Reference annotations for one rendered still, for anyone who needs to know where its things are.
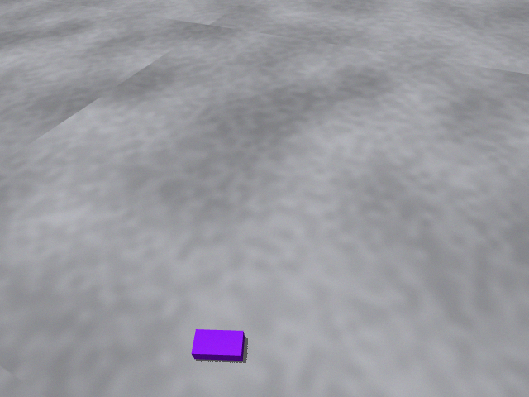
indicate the carton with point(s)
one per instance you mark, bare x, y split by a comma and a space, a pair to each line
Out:
225, 345

